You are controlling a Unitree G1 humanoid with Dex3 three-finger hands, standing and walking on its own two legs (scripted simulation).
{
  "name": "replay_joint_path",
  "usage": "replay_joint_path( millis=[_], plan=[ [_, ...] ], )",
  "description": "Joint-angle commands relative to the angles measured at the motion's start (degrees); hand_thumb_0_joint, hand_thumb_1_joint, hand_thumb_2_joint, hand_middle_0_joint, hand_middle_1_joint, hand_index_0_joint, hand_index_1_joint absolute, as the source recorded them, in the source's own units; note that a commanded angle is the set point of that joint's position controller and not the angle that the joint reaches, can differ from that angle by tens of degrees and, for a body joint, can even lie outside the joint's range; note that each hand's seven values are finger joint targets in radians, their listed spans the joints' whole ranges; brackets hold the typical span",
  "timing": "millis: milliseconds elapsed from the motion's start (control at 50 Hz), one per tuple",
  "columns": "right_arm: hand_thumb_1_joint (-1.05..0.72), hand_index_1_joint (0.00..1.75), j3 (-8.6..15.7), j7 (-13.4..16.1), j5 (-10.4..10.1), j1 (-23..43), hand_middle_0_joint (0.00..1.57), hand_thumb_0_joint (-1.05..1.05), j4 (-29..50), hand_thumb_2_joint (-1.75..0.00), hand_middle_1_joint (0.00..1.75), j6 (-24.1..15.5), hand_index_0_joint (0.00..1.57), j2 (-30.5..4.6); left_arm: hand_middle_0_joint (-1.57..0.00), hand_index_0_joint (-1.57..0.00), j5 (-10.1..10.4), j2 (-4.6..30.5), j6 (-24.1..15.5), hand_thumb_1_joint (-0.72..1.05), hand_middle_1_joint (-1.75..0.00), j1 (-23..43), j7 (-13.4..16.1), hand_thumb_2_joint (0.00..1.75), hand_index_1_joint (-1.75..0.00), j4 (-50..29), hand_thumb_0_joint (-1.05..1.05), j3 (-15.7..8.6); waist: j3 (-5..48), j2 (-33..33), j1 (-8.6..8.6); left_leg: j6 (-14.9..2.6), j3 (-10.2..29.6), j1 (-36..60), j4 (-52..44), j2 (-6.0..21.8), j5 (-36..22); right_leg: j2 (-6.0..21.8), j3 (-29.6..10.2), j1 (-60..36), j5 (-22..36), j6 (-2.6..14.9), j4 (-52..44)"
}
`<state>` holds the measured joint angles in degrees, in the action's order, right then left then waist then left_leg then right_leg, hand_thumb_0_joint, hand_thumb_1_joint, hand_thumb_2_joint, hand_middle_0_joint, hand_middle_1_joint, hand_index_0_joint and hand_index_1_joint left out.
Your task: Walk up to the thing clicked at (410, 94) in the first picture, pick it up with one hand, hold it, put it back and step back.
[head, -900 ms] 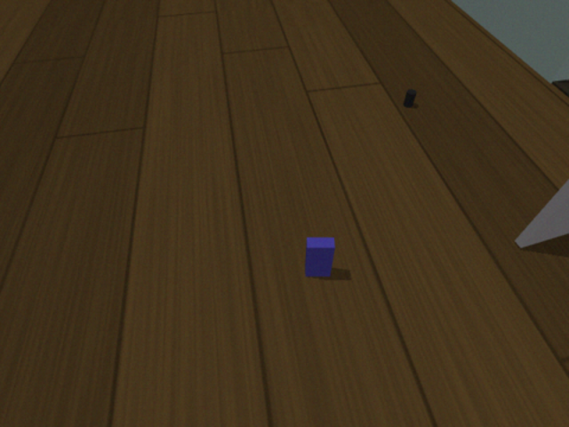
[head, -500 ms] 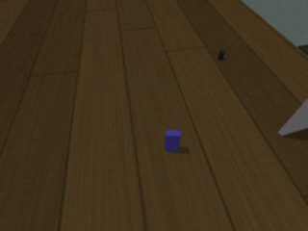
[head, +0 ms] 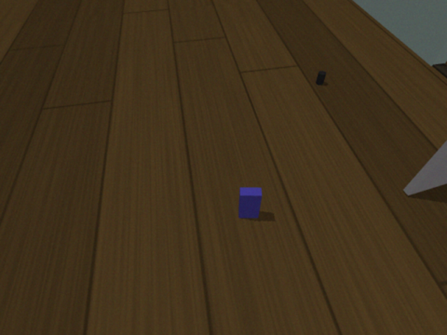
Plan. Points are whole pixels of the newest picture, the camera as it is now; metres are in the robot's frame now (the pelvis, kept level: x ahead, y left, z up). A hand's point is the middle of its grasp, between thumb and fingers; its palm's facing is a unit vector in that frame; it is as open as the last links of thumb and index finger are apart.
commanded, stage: stand
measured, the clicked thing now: (320, 78) +1.91 -0.70 -0.74
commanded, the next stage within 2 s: walk up in 0.22 s
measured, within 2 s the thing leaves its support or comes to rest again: neither
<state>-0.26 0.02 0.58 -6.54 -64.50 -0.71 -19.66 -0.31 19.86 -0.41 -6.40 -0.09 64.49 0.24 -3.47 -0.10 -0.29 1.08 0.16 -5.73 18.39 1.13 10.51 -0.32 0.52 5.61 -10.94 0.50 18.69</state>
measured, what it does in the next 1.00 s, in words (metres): steps on the spot, turning left: left foot, then right foot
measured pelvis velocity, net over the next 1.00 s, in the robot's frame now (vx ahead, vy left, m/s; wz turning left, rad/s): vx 0.00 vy -0.01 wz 0.39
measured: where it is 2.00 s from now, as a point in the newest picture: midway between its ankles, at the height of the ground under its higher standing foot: outside the picture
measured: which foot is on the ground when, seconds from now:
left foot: down 0.00-0.38, up 0.40-0.60, down 0.62-1.00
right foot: down 0.00-0.62, up 0.64-0.94, down 0.96-1.00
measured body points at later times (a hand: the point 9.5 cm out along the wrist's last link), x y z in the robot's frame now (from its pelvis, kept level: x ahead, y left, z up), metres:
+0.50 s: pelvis -0.02 +0.00 -0.01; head +0.03 +0.02 +0.44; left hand +0.05 +0.33 -0.13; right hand +0.11 -0.32 -0.12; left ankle -0.04 +0.12 -0.70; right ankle -0.01 -0.11 -0.75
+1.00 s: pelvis +0.00 -0.01 -0.04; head +0.04 +0.01 +0.41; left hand -0.05 +0.33 -0.15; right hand +0.21 -0.27 -0.15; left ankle -0.03 +0.16 -0.74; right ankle +0.05 -0.13 -0.75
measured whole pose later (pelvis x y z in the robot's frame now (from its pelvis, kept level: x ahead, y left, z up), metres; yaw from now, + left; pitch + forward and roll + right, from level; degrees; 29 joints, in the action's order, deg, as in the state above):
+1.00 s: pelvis +0.00 -0.01 -0.04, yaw +22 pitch -2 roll -1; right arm 2.7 2.0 0.8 -13.1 -45.5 0.0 -24.2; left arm -1.0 23.0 2.6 -10.0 -0.8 49.6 -5.3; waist -8.5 1.6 -0.9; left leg 0.9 10.0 -23.7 46.6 0.4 20.2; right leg 0.5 1.7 18.0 -22.2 0.4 42.2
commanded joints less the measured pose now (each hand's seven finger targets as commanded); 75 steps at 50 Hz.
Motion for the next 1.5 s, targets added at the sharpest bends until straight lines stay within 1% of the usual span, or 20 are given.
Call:
replay_joint_path(
  millis=[0,300,340,380,580,620,660,720,840,920,960,1000,1080,1160,1260,1300,1320,1340,1400,1480],
  plan=[
    [-0.90,0.30,2.23,0.63,-0.15,2.20,0.20,0.00,3.65,-0.90,0.30,-1.16,0.20,-12.03,-0.20,-0.20,-0.12,12.35,-1.52,0.90,-0.30,1.91,0.65,0.90,-0.30,-3.71,0.00,-2.44,5.39,0.60,0.12,-2.11,4.96,1.08,-2.37,6.43,-9.51,7.76,-5.39,-0.64,9.73,1.23,-2.45],
    [-0.90,0.30,6.26,0.49,0.22,0.85,0.20,0.00,11.14,-0.90,0.30,0.06,0.20,-15.67,-0.20,-0.20,-0.35,14.29,0.58,0.90,-0.30,-0.11,0.28,0.90,-0.30,-8.44,0.00,-6.55,4.79,2.10,-1.64,-4.81,10.12,-13.30,6.76,4.42,-15.02,6.21,-1.32,-3.79,-1.37,3.64,5.87],
    [-0.90,0.30,6.34,0.78,0.32,1.11,0.20,0.00,13.04,-0.90,0.30,0.56,0.20,-13.06,-0.20,-0.20,-0.94,17.04,0.79,0.90,-0.30,-0.70,0.19,0.90,-0.30,-9.69,0.00,-7.74,6.81,-7.95,-3.24,-2.33,0.77,-17.23,23.83,-2.73,-1.53,17.48,-8.53,-5.13,0.59,10.35,-1.39],
    [-0.90,0.30,7.17,1.00,1.54,0.06,0.20,0.00,16.40,-0.90,0.30,1.57,0.20,-15.00,-0.20,-0.20,-2.11,18.76,0.50,0.90,-0.30,2.26,-0.07,0.90,-0.30,-14.61,0.00,-8.50,4.56,-9.61,-3.19,-0.56,1.51,-22.14,38.59,0.92,20.59,30.20,-16.63,-0.79,11.30,17.32,-3.40],
    [-0.90,0.30,8.14,-0.04,0.64,-15.86,0.20,0.00,13.68,-0.90,0.30,-0.75,0.20,-13.98,-0.20,-0.20,-1.49,15.61,2.29,0.90,-0.30,3.51,-1.33,0.90,-0.30,-19.54,0.00,-7.60,7.19,-3.43,2.64,-1.43,-5.06,-1.86,6.34,-2.95,0.41,13.51,7.41,6.47,1.31,6.29,25.90],
    [-0.90,0.30,10.35,1.61,2.43,-14.25,0.20,0.00,16.49,-0.90,0.30,-1.83,0.20,-25.21,-0.20,-0.20,-1.24,8.71,3.59,0.90,-0.30,-0.66,-1.62,0.90,-0.30,-22.06,0.00,-5.87,4.21,18.74,0.57,-10.46,33.31,3.55,0.10,18.13,-15.07,1.05,4.54,29.75,-28.07,-0.31,44.59],
    [-0.90,0.30,10.05,2.50,1.11,-7.87,0.20,0.00,19.05,-0.90,0.30,-2.21,0.20,-26.39,-0.20,-0.20,-0.74,15.28,4.14,0.90,-0.30,1.65,-0.90,0.90,-0.30,-21.12,0.00,-7.24,0.70,11.49,0.09,-18.11,37.51,-10.43,-1.93,21.33,-4.17,6.12,-5.39,21.89,-24.23,0.05,45.91],
    [-0.90,0.30,7.96,3.28,1.07,-7.36,0.20,0.00,20.06,-0.90,0.30,-2.57,0.20,-19.25,-0.20,-0.20,-0.10,14.36,3.79,0.90,-0.30,-2.87,-1.27,0.90,-0.30,-19.08,0.00,-7.75,3.23,9.94,-1.52,-12.87,16.44,-4.70,8.25,11.02,-18.76,6.28,-3.90,22.59,-17.42,0.80,42.04],
    [-0.90,0.30,7.92,3.28,1.32,-11.82,0.20,0.00,21.81,-0.90,0.30,-2.06,0.20,-19.72,-0.20,-0.20,-0.56,12.55,3.09,0.90,-0.30,-0.87,-0.93,0.90,-0.30,-20.96,0.00,-7.76,5.05,9.41,1.24,-14.43,18.44,-9.04,12.08,10.81,-25.35,2.77,-0.43,16.28,-18.43,0.02,33.43],
    [-0.90,0.30,7.10,2.62,0.32,-5.66,0.20,0.00,24.46,-0.90,0.30,-0.39,0.20,-18.43,-0.20,-0.20,-0.41,11.18,1.40,0.90,-0.30,-9.40,-0.22,0.90,-0.30,-18.02,0.00,-8.02,7.79,8.61,-3.14,-10.60,14.92,-14.77,21.58,6.20,-19.45,0.06,2.76,3.67,-5.90,1.94,12.59],
    [-0.90,0.30,5.22,2.83,-1.14,-5.14,0.20,0.00,26.23,-0.90,0.30,-0.09,0.20,-11.98,-0.20,-0.20,-1.83,19.53,0.16,0.90,-0.30,-9.45,0.26,0.90,-0.30,-18.86,0.00,-9.70,6.88,-10.33,-3.94,-3.91,8.29,-25.88,38.02,-6.16,0.01,15.11,-18.67,-0.68,3.35,7.29,4.15],
    [-0.90,0.30,6.15,4.06,-0.36,-9.72,0.20,0.00,24.14,-0.90,0.30,0.41,0.20,-14.38,-0.20,-0.20,-1.58,22.02,-0.14,0.90,-0.30,-2.24,0.13,0.90,-0.30,-21.56,0.00,-9.57,5.55,-13.58,-0.95,-2.57,8.02,-27.18,48.98,-4.11,28.62,28.57,-32.78,5.43,8.84,18.06,0.26],
    [-0.90,0.30,7.06,1.85,-0.35,-9.19,0.20,0.00,20.74,-0.90,0.30,0.46,0.20,-15.75,-0.20,-0.20,-1.44,16.95,-0.91,0.90,-0.30,-0.87,0.45,0.90,-0.30,-21.03,0.00,-8.30,-2.26,-8.68,0.03,-2.02,6.00,-25.37,47.61,-3.53,16.11,15.06,-10.02,10.29,2.66,10.45,4.12],
    [-0.90,0.30,5.99,0.38,-0.07,-6.15,0.20,0.00,21.45,-0.90,0.30,-0.11,0.20,-13.49,-0.20,-0.20,-2.16,17.46,-1.52,0.90,-0.30,-7.36,0.21,0.90,-0.30,-20.59,0.00,-8.45,1.70,-11.58,-3.25,-1.08,2.01,-23.73,31.30,-2.04,16.63,14.98,-7.48,0.39,7.60,11.47,7.10],
    [-0.90,0.30,6.43,0.62,0.66,-10.07,0.20,0.00,18.83,-0.90,0.30,-1.52,0.20,-12.07,-0.20,-0.20,-0.31,16.69,-0.38,0.90,-0.30,-6.56,-0.07,0.90,-0.30,-21.71,0.00,-7.35,5.41,-9.46,0.21,-2.81,-2.29,-5.95,7.95,-4.58,2.36,14.74,-3.08,6.16,19.21,8.51,20.42],
    [-0.90,0.30,7.80,1.22,1.66,-10.07,0.20,0.00,19.20,-0.90,0.30,-2.39,0.20,-18.06,-0.20,-0.20,0.44,9.70,-0.07,0.90,-0.30,-8.18,-0.07,0.90,-0.30,-22.63,0.00,-5.01,8.43,10.68,-0.03,-8.23,22.50,3.80,4.28,11.01,-9.96,6.64,1.94,19.89,-5.24,1.23,34.80],
    [-0.90,0.30,7.85,1.21,1.21,-7.62,0.20,0.00,20.21,-0.90,0.30,-2.38,0.20,-21.39,-0.20,-0.20,0.80,11.68,0.68,0.90,-0.30,-6.10,0.68,0.90,-0.30,-21.99,0.00,-5.77,7.73,11.42,0.73,-16.06,31.62,-2.99,3.20,18.06,-5.34,3.62,-0.74,19.52,-26.28,0.59,34.56],
    [-0.90,0.30,7.87,1.19,0.62,-5.81,0.20,0.00,19.52,-0.90,0.30,-2.22,0.20,-21.30,-0.20,-0.20,0.53,14.54,0.69,0.90,-0.30,-4.86,0.95,0.90,-0.30,-20.67,0.00,-6.47,4.96,10.46,0.88,-19.19,32.81,-9.60,2.44,18.63,-1.20,5.13,-3.41,15.42,-26.64,0.63,36.77],
    [-0.90,0.30,5.53,1.54,0.39,-1.02,0.20,0.00,20.08,-0.90,0.30,-2.10,0.20,-16.09,-0.20,-0.20,0.63,13.85,0.14,0.90,-0.30,-8.42,0.45,0.90,-0.30,-18.23,0.00,-6.11,2.52,9.69,-1.77,-13.00,16.67,-9.34,6.86,10.51,-9.25,5.62,-2.35,15.93,-20.50,0.98,30.97],
    [-0.90,0.30,5.17,0.87,0.00,-1.04,0.20,0.00,18.67,-0.90,0.30,-1.00,0.20,-15.81,-0.20,-0.20,0.28,12.50,-0.94,0.90,-0.30,-8.92,0.82,0.90,-0.30,-15.48,0.00,-5.71,4.64,9.88,-1.49,-9.46,12.16,-10.28,12.31,6.70,-14.34,1.54,2.61,6.50,-9.69,0.37,13.28]
  ],
)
